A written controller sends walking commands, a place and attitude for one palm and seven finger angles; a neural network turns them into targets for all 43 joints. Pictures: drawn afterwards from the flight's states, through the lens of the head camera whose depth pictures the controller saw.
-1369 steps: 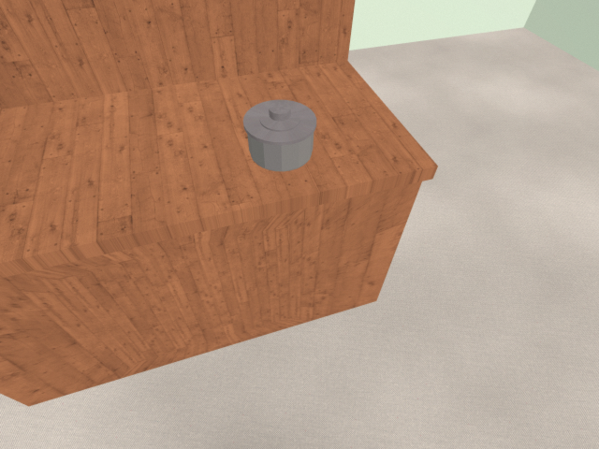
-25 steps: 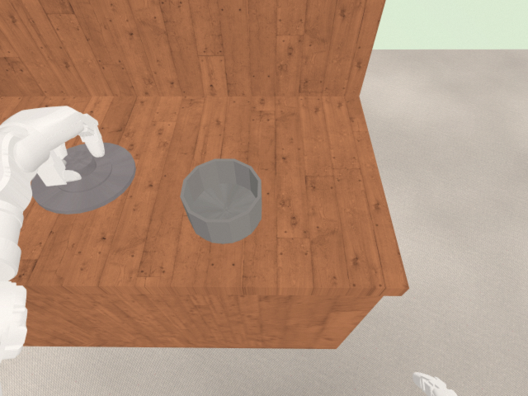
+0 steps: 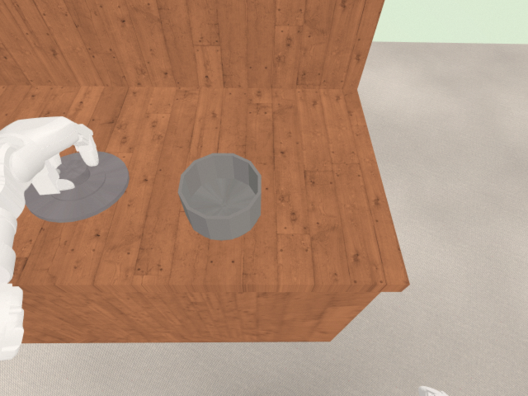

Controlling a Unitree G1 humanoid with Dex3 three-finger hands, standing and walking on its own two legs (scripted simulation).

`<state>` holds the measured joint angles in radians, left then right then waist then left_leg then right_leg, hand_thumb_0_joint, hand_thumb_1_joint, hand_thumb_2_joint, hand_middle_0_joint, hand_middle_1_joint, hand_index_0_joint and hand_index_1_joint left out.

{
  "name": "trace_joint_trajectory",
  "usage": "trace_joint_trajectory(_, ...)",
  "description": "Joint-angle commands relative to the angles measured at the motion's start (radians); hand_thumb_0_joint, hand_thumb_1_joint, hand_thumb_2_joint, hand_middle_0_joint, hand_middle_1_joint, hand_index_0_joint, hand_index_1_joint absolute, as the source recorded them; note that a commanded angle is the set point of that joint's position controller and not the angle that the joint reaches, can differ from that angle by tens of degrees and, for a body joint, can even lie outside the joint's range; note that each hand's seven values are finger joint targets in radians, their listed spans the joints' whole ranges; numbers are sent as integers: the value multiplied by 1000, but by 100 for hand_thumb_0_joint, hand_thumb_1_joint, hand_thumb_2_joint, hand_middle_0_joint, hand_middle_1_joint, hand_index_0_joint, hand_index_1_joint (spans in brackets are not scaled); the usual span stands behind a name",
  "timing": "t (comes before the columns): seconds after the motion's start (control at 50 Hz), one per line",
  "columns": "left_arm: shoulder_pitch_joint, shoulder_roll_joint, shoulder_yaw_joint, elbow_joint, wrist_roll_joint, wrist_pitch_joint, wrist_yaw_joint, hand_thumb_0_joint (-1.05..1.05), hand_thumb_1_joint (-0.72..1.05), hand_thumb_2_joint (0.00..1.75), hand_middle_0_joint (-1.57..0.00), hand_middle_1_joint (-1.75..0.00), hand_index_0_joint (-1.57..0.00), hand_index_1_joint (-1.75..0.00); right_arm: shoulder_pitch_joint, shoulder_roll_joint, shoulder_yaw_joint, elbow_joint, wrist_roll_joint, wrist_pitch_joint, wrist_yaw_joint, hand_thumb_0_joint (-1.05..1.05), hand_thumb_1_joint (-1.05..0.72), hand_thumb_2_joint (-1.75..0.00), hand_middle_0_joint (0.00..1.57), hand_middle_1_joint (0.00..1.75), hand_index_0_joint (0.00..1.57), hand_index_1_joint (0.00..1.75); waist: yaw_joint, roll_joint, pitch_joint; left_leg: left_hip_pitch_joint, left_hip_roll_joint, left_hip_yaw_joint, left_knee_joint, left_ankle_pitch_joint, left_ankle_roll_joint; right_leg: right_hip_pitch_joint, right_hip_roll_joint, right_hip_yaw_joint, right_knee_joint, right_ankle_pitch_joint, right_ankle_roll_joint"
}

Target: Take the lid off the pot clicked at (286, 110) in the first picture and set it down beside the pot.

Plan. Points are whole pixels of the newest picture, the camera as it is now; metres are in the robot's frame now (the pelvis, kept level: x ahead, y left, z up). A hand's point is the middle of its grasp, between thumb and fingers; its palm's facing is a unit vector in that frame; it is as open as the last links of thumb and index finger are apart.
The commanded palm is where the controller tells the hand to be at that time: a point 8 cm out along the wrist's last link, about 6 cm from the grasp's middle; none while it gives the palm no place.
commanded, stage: lower the lid onto the table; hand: left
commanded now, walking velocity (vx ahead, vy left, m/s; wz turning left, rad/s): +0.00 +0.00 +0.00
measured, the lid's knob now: (73, 173) +0.45 +0.32 +0.05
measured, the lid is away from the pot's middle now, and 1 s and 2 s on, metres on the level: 0.24 0.24 0.25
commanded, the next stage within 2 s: open the fingers wide in 1.40 s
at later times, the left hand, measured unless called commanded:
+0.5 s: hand (72, 179) +0.43 +0.31 +0.05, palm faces -0.45 -0.07 -0.89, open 7.8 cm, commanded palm +0.45 +0.31 +0.12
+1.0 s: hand (78, 191) +0.43 +0.32 +0.02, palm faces -0.49 -0.08 -0.87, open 7.8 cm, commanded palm +0.46 +0.32 +0.08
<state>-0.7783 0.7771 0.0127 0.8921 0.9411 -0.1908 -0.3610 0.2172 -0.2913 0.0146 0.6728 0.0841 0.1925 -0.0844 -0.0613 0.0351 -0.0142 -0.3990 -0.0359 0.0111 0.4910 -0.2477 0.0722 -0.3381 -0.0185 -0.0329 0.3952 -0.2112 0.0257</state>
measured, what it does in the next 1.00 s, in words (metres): stands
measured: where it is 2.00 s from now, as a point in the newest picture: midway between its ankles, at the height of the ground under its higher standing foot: outside the picture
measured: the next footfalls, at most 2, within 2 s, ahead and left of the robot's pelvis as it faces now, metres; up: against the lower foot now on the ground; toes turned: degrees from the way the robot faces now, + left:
none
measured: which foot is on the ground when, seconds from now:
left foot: down 0.00-1.00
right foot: down 0.00-1.00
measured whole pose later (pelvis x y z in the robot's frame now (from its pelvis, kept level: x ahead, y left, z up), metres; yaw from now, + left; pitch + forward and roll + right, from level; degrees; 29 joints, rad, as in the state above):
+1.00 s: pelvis +0.00 +0.00 -0.01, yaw -2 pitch +14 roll -3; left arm -0.78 0.78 0.04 1.07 1.00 -0.22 -0.26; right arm 0.28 -0.29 0.01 0.69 0.08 0.17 -0.10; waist -0.10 0.02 -0.05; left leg -0.55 -0.02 0.03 0.61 -0.30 0.08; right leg -0.50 0.00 -0.01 0.51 -0.25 0.03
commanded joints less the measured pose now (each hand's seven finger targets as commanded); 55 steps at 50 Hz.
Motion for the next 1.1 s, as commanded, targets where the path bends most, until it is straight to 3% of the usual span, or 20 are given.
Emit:
trace_joint_trajectory(0.0, -466, 344, 114, -180, -26, -7, 57, 0, 61, 105, -91, -103, -85, -100, 32, -168, -62, -80, -9, -28, -13, 0, -90, -90, 20, 30, 20, 30, -7, 105, -426, 337, 48, -68, 6, 506, 8, 14, 33, -28, -2, 249, -71)
trace_joint_trajectory(0.02, -458, 330, 101, -130, -25, 2, 58, 0, 61, 105, -91, -103, -85, -100, 41, -168, -62, -73, -10, -26, -13, 0, -90, -90, 20, 30, 20, 30, -14, 81, -404, 317, 46, -61, 5, 472, 11, 9, 37, -29, -1, 239, -68)
trace_joint_trajectory(0.04, -484, 370, 125, -154, -20, 3, 61, 0, 61, 105, -91, -103, -85, -100, 40, -174, -60, -74, -9, -24, -13, 0, -90, -90, 20, 30, 20, 30, -6, 81, -419, 307, 44, -61, 1, 445, 12, 22, 34, -26, 0, 241, -70)
trace_joint_trajectory(0.08, -508, 342, 97, -169, -12, 4, 67, 0, 61, 105, -91, -103, -85, -100, 44, -171, -62, -76, -8, -27, -15, 0, -90, -90, 20, 30, 20, 30, -10, 91, -436, 320, 44, -64, -1, 447, 11, 11, 35, -27, 2, 233, -72)
trace_joint_trajectory(0.16, -519, 358, 119, -206, -1, -15, 84, 0, 61, 105, -91, -103, -85, -100, 63, -170, -69, -72, -16, -31, -17, 0, -90, -90, 20, 30, 20, 30, -11, 143, -496, 399, 53, -81, 20, 551, -4, -23, 40, -31, 11, 228, -72)
trace_joint_trajectory(0.28, -495, 316, 88, -114, -1, -3, 100, 0, 61, 105, -91, -103, -85, -100, 82, -172, -67, -60, -15, -35, -18, 0, -90, -90, 20, 30, 20, 30, -19, 103, -433, 337, 51, -74, 14, 484, -3, -50, 42, -30, 12, 206, -74)
trace_joint_trajectory(0.4, -504, 355, 118, -149, 18, -17, 120, 0, 61, 105, -91, -103, -85, -100, 94, -176, -71, -65, -19, -39, -20, 0, -90, -90, 20, 30, 20, 30, -14, 127, -493, 360, 51, -77, 34, 561, -11, -41, 42, -24, 28, 241, -77)
trace_joint_trajectory(0.42, -473, 325, 102, -102, 14, -10, 120, 0, 61, 105, -91, -103, -85, -100, 98, -170, -72, -63, -21, -39, -18, 0, -90, -90, 20, 30, 20, 30, -19, 121, -469, 348, 51, -74, 40, 557, -9, -50, 45, -25, 30, 236, -72)
trace_joint_trajectory(0.48, -487, 347, 112, -90, 14, -10, 124, 0, 61, 105, -91, -103, -85, -100, 108, -178, -70, -54, -17, -34, -22, 0, -90, -90, 20, 30, 20, 30, -20, 88, -464, 319, 51, -69, 38, 499, -4, -54, 45, -27, 33, 223, -71)
trace_joint_trajectory(0.54, -512, 300, 71, -120, 25, -12, 130, 0, 61, 105, -91, -103, -85, -100, 114, -174, -74, -52, -20, -36, -21, 0, -90, -90, 20, 30, 20, 30, -29, 137, -472, 365, 56, -78, 49, 544, -15, -105, 50, -31, 37, 206, -72)
trace_joint_trajectory(0.56, -516, 306, 79, -132, 26, -15, 132, 0, 61, 105, -91, -103, -85, -100, 119, -175, -77, -48, -21, -37, -22, 0, -90, -90, 20, 30, 20, 30, -27, 157, -479, 378, 59, -82, 53, 567, -21, -113, 49, -31, 40, 205, -74)
trace_joint_trajectory(0.64, -487, 341, 105, -72, 16, -10, 137, 0, 61, 105, -91, -103, -85, -100, 131, -181, -72, -43, -19, -39, -26, 0, -90, -90, 20, 30, 20, 30, -27, 83, -469, 298, 49, -61, 57, 473, 0, -73, 48, -22, 47, 222, -70)
trace_joint_trajectory(0.76, -499, 347, 102, -91, 35, -22, 149, 0, 61, 105, -91, -103, -85, -100, 144, -180, -72, -39, -19, -45, -36, 0, -90, -90, 20, 30, 20, 30, -33, 140, -502, 325, 49, -59, 84, 525, -7, -108, 54, -25, 69, 233, -73)
trace_joint_trajectory(0.82, -448, 399, 151, -55, 31, -29, 153, 0, 61, 105, -91, -103, -85, -100, 150, -182, -70, -43, -19, -45, -39, 0, -90, -90, 20, 30, 20, 30, -23, 138, -504, 287, 42, -51, 95, 525, -3, -83, 53, -20, 81, 255, -72)
trace_joint_trajectory(0.84, -417, 371, 129, -4, 29, -22, 154, 0, 61, 105, -91, -103, -85, -100, 147, -180, -67, -41, -17, -45, -38, 0, -90, -90, 20, 30, 20, 30, -27, 102, -462, 248, 41, -45, 100, 489, -1, -95, 53, -23, 83, 247, -71)
trace_joint_trajectory(0.88, -443, 333, 88, -3, 32, -16, 151, 0, 61, 105, -91, -103, -85, -100, 147, -184, -68, -32, -15, -43, -36, 0, -90, -90, 20, 30, 20, 30, -37, 118, -432, 231, 48, -40, 102, 450, -2, -133, 51, -25, 85, 222, -72)
trace_joint_trajectory(0.96, -444, 394, 137, -62, 42, -35, 149, 0, 61, 105, -91, -103, -85, -100, 163, -186, -72, -38, -16, -39, -39, 0, -90, -90, 20, 30, 20, 30, -28, 118, -516, 263, 43, -45, 125, 518, 0, -112, 55, -24, 106, 257, -72)
trace_joint_trajectory(0.98, -429, 354, 109, -26, 37, -33, 145, 0, 61, 105, -91, -103, -85, -100, 163, -182, -73, -37, -17, -41, -40, 0, -90, -90, 20, 30, 20, 30, -38, 127, -494, 251, 43, -38, 132, 504, 2, -129, 55, -22, 107, 251, -70)
trace_joint_trajectory(1.04, -473, 392, 136, -82, 34, -49, 145, 0, 61, 105, -91, -103, -85, -100, 173, -187, -77, -28, -19, -37, -47, 0, -90, -90, 20, 30, 20, 30, -39, 139, -531, 283, 48, -47, 141, 521, 2, -147, 56, -24, 112, 242, -69)
trace_joint_trajectory(1.08, -452, 366, 123, -61, 34, -51, 151, 0, 61, 105, -91, -103, -85, -100, 174, -186, -76, -24, -18, -38, -46, 0, -90, -90, 20, 30, 20, 30, -41, 138, -499, 269, 51, -50, 146, 516, -3, -178, 59, -32, 118, 220, -72)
